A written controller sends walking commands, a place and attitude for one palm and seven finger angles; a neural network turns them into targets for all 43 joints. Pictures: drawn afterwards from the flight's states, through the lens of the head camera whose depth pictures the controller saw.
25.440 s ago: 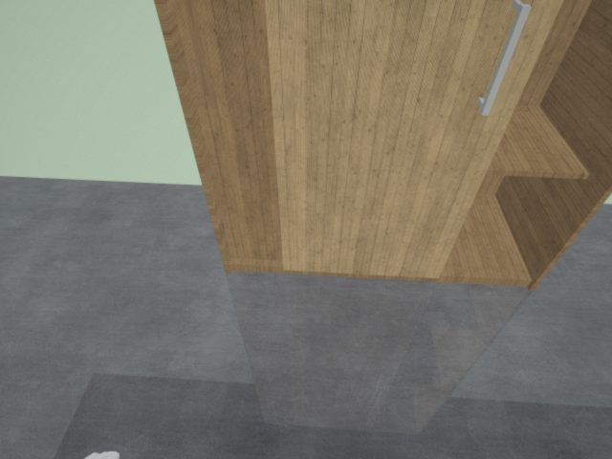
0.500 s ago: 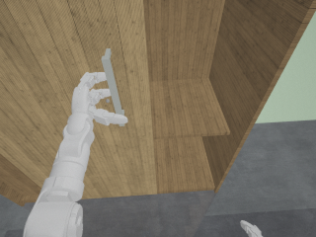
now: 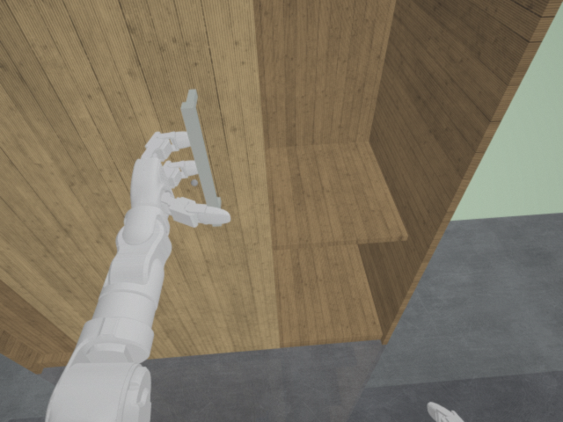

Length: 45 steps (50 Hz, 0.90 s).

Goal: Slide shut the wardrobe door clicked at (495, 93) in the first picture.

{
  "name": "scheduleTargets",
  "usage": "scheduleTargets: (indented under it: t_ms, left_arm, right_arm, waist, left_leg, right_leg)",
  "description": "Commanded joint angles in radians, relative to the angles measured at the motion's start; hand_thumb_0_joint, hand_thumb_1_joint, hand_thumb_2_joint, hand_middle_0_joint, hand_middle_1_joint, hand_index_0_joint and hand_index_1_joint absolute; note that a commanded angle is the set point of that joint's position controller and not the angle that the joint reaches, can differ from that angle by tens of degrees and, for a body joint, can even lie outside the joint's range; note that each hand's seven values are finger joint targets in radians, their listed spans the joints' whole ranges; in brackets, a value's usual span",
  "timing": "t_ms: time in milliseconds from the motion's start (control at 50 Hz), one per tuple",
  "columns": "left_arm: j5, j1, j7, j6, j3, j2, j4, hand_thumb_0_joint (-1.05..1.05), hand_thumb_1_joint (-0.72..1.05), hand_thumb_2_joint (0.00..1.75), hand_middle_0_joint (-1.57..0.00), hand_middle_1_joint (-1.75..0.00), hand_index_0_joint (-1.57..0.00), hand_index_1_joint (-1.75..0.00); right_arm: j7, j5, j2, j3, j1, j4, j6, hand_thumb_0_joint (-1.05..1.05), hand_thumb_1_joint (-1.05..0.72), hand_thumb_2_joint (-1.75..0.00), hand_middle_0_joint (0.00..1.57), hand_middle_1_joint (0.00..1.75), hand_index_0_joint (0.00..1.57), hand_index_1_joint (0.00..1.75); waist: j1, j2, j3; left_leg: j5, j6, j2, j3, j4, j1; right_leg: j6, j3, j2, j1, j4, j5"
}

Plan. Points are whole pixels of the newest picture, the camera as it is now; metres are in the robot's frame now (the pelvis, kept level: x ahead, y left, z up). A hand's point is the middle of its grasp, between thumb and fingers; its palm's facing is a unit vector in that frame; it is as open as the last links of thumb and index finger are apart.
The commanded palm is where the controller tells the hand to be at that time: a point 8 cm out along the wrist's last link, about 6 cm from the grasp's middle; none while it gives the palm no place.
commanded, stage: slide the fingers in behind the handle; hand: left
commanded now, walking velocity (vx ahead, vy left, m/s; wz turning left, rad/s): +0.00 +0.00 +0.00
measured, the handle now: (206, 165) +0.46 +0.14 +0.13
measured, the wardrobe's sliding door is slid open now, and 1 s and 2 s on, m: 0.37 0.37 0.37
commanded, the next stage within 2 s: grip the handle and tug to test in 1.58 s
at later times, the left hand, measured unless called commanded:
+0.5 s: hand (202, 188) +0.40 +0.13 +0.14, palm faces +0.12 -0.99 +0.00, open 14.0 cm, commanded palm +0.37 +0.17 +0.14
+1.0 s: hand (221, 183) +0.41 +0.11 +0.14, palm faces +0.11 -0.99 +0.01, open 14.0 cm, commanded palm +0.38 +0.15 +0.14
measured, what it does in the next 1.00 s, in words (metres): stands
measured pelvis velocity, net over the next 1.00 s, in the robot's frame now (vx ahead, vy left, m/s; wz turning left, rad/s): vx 0.01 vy -0.01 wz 0.00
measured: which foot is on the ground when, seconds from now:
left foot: down 0.00-1.00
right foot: down 0.00-1.00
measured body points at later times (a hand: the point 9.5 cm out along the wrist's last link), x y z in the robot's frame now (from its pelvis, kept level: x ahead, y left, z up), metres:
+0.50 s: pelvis +0.00 +0.00 +0.00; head +0.00 -0.02 +0.45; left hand +0.39 +0.19 +0.15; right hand +0.14 -0.23 -0.11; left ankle -0.02 +0.09 -0.74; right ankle +0.01 -0.09 -0.74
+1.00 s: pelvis +0.01 -0.01 +0.00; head +0.01 -0.02 +0.45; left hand +0.40 +0.16 +0.14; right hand +0.12 -0.25 -0.12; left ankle -0.02 +0.09 -0.74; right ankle +0.01 -0.09 -0.74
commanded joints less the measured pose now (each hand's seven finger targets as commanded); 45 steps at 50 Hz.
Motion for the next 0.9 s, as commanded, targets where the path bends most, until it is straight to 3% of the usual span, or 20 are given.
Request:
scheduleTargets:
  t_ms: [0, 60, 100, 140, 240, 280, 300, 360, 440, 480, 520, 540, 600, 640, 680, 760, 800, 880]
  left_arm:
    - [0.002, -0.408, 0.014, -0.058, 0.026, 0.149, -0.27, 0.0, -0.5, 0.3, -0.3, -1.2, -0.3, -1.2]
    - [0.001, -0.356, 0.023, -0.046, 0.044, 0.163, -0.288, 0.0, -0.5, 0.3, -0.3, -1.2, -0.3, -1.2]
    - [0.004, -0.402, 0.023, -0.042, 0.015, 0.147, -0.32, 0.0, -0.5, 0.3, -0.3, -1.2, -0.3, -1.2]
    - [0.009, -0.402, 0.029, -0.041, 0.002, 0.134, -0.342, 0.0, -0.5, 0.3, -0.3, -1.2, -0.3, -1.2]
    - [0.001, -0.377, 0.029, -0.029, -0.002, 0.127, -0.346, 0.0, -0.5, 0.3, -0.3, -1.2, -0.3, -1.2]
    - [0.002, -0.398, 0.028, -0.019, -0.034, 0.092, -0.345, 0.0, -0.5, 0.3, -0.3, -1.2, -0.3, -1.2]
    - [0.0, -0.372, 0.03, -0.011, -0.027, 0.094, -0.326, 0.0, -0.5, 0.3, -0.3, -1.2, -0.3, -1.2]
    - [0.003, -0.414, 0.034, -0.002, -0.071, 0.053, -0.332, 0.0, -0.5, 0.3, -0.3, -1.2, -0.3, -1.2]
    - [0.007, -0.454, 0.047, 0.001, -0.032, 0.104, -0.286, 0.0, -0.5, 0.3, -0.3, -1.2, -0.3, -1.2]
    - [0.006, -0.477, 0.05, -0.009, -0.043, 0.085, -0.3, 0.0, -0.5, 0.3, -0.3, -1.2, -0.3, -1.2]
    - [0.005, -0.451, 0.054, -0.019, -0.025, 0.091, -0.312, 0.0, -0.5, 0.3, -0.3, -1.2, -0.3, -1.2]
    - [0.011, -0.421, 0.059, -0.021, -0.008, 0.113, -0.289, 0.0, -0.5, 0.3, -0.3, -1.2, -0.3, -1.2]
    - [0.015, -0.422, 0.065, -0.017, -0.034, 0.072, -0.273, 0.0, -0.5, 0.3, -0.3, -1.2, -0.3, -1.2]
    - [0.024, -0.412, 0.075, -0.012, -0.001, 0.117, -0.256, 0.0, -0.5, 0.3, -0.3, -1.2, -0.3, -1.2]
    - [0.024, -0.454, 0.077, -0.013, -0.038, 0.074, -0.283, 0.0, -0.5, 0.3, -0.3, -1.2, -0.3, -1.2]
    - [0.018, -0.413, 0.086, -0.02, -0.006, 0.092, -0.29, 0.0, -0.5, 0.3, -0.3, -1.2, -0.3, -1.2]
    - [0.023, -0.426, 0.086, -0.023, -0.012, 0.093, -0.3, 0.0, -0.5, 0.3, -0.3, -1.2, -0.3, -1.2]
    - [0.028, -0.417, 0.089, -0.024, -0.05, 0.048, -0.33, 0.0, -0.5, 0.3, -0.3, -1.2, -0.3, -1.2]
  right_arm:
    - [-0.002, 0.0, -0.112, -0.046, -0.07, -0.144, -0.055, 0.0, -0.9, -0.9, 0.2, 0.3, 0.2, 0.3]
    - [-0.004, -0.002, -0.11, -0.044, -0.086, -0.153, -0.051, 0.0, -0.9, -0.9, 0.2, 0.3, 0.2, 0.3]
    - [-0.008, 0.001, -0.106, -0.04, -0.095, -0.154, -0.05, 0.0, -0.9, -0.9, 0.2, 0.3, 0.2, 0.3]
    - [-0.009, 0.0, -0.103, -0.041, -0.102, -0.153, -0.053, 0.0, -0.9, -0.9, 0.2, 0.3, 0.2, 0.3]
    - [-0.013, 0.0, -0.103, -0.04, -0.106, -0.149, -0.058, 0.0, -0.9, -0.9, 0.2, 0.3, 0.2, 0.3]
    - [-0.012, 0.001, -0.099, -0.037, -0.108, -0.146, -0.058, 0.0, -0.9, -0.9, 0.2, 0.3, 0.2, 0.3]
    - [-0.012, 0.001, -0.1, -0.038, -0.105, -0.145, -0.057, 0.0, -0.9, -0.9, 0.2, 0.3, 0.2, 0.3]
    - [-0.012, 0.002, -0.097, -0.036, -0.113, -0.147, -0.054, 0.0, -0.9, -0.9, 0.2, 0.3, 0.2, 0.3]
    - [-0.018, -0.001, -0.103, -0.033, -0.107, -0.135, -0.047, 0.0, -0.9, -0.9, 0.2, 0.3, 0.2, 0.3]
    - [-0.019, -0.003, -0.097, -0.032, -0.108, -0.139, -0.047, 0.0, -0.9, -0.9, 0.2, 0.3, 0.2, 0.3]
    - [-0.014, -0.006, -0.095, -0.036, -0.1, -0.14, -0.052, 0.0, -0.9, -0.9, 0.2, 0.3, 0.2, 0.3]
    - [-0.012, -0.006, -0.099, -0.038, -0.095, -0.135, -0.048, 0.0, -0.9, -0.9, 0.2, 0.3, 0.2, 0.3]
    - [-0.006, -0.005, -0.095, -0.036, -0.092, -0.138, -0.044, 0.0, -0.9, -0.9, 0.2, 0.3, 0.2, 0.3]
    - [-0.008, -0.008, -0.102, -0.039, -0.088, -0.136, -0.035, 0.0, -0.9, -0.9, 0.2, 0.3, 0.2, 0.3]
    - [-0.006, -0.007, -0.094, -0.038, -0.089, -0.141, -0.035, 0.0, -0.9, -0.9, 0.2, 0.3, 0.2, 0.3]
    - [-0.004, -0.011, -0.096, -0.043, -0.082, -0.137, -0.036, 0.0, -0.9, -0.9, 0.2, 0.3, 0.2, 0.3]
    - [-0.004, -0.01, -0.094, -0.042, -0.081, -0.137, -0.034, 0.0, -0.9, -0.9, 0.2, 0.3, 0.2, 0.3]
    - [0.002, -0.009, -0.091, -0.048, -0.079, -0.139, -0.037, 0.0, -0.9, -0.9, 0.2, 0.3, 0.2, 0.3]
  waist:
    - [0.005, -0.07, -0.26]
    - [0.018, -0.091, -0.248]
    - [0.002, -0.061, -0.233]
    - [0.004, -0.037, -0.238]
    - [0.005, -0.071, -0.253]
    - [-0.009, -0.047, -0.231]
    - [0.0, -0.071, -0.234]
    - [-0.017, -0.055, -0.216]
    - [-0.017, -0.101, -0.216]
    - [-0.016, -0.072, -0.243]
    - [0.0, -0.043, -0.296]
    - [0.005, -0.079, -0.289]
    - [-0.003, -0.088, -0.251]
    - [0.004, -0.105, -0.248]
    - [-0.007, -0.067, -0.25]
    - [0.006, -0.102, -0.281]
    - [0.002, -0.087, -0.276]
    - [0.0, -0.066, -0.285]
  left_leg:
    - [0.263, -0.007, 0.021, -0.054, -0.052, 0.086]
    - [0.244, -0.004, 0.021, -0.049, -0.058, 0.067]
    - [0.222, -0.003, 0.018, -0.046, -0.057, 0.073]
    - [0.225, -0.006, 0.021, -0.048, -0.058, 0.094]
    - [0.238, -0.007, 0.021, -0.049, -0.056, 0.102]
    - [0.241, -0.009, 0.02, -0.052, -0.056, 0.108]
    - [0.246, -0.009, 0.019, -0.054, -0.055, 0.101]
    - [0.213, -0.009, 0.018, -0.056, -0.055, 0.104]
    - [0.182, -0.005, 0.017, -0.061, -0.056, 0.081]
    - [0.21, -0.005, 0.013, -0.058, -0.051, 0.096]
    - [0.271, -0.01, 0.014, -0.056, -0.042, 0.118]
    - [0.284, -0.012, 0.017, -0.056, -0.042, 0.108]
    - [0.278, -0.009, 0.015, -0.051, -0.044, 0.087]
    - [0.266, -0.008, 0.017, -0.05, -0.047, 0.071]
    - [0.27, -0.008, 0.015, -0.048, -0.047, 0.088]
    - [0.291, -0.007, 0.017, -0.043, -0.044, 0.086]
    - [0.292, -0.007, 0.016, -0.038, -0.045, 0.086]
    - [0.313, -0.009, 0.017, -0.038, -0.044, 0.108]
  right_leg:
    - [0.009, 0.029, -0.024, 0.107, -0.035, 0.256]
    - [0.012, 0.034, -0.026, 0.127, -0.042, 0.246]
    - [0.013, 0.037, -0.027, 0.109, -0.048, 0.227]
    - [0.011, 0.035, -0.027, 0.102, -0.05, 0.217]
    - [0.012, 0.035, -0.026, 0.115, -0.052, 0.233]
    - [0.011, 0.032, -0.027, 0.093, -0.051, 0.236]
    - [0.011, 0.031, -0.027, 0.103, -0.05, 0.242]
    - [0.014, 0.03, -0.027, 0.074, -0.057, 0.204]
    - [0.016, 0.036, -0.029, 0.08, -0.064, 0.171]
    - [0.014, 0.038, -0.03, 0.092, -0.054, 0.206]
    - [0.01, 0.037, -0.029, 0.116, -0.036, 0.266]
    - [0.011, 0.033, -0.028, 0.126, -0.036, 0.274]
    - [0.013, 0.031, -0.028, 0.114, -0.036, 0.288]
    - [0.014, 0.033, -0.028, 0.124, -0.041, 0.272]
    - [0.014, 0.035, -0.028, 0.112, -0.042, 0.276]
    - [0.016, 0.036, -0.027, 0.147, -0.039, 0.308]
    - [0.016, 0.038, -0.028, 0.146, -0.039, 0.315]
    - [0.014, 0.035, -0.027, 0.14, -0.036, 0.327]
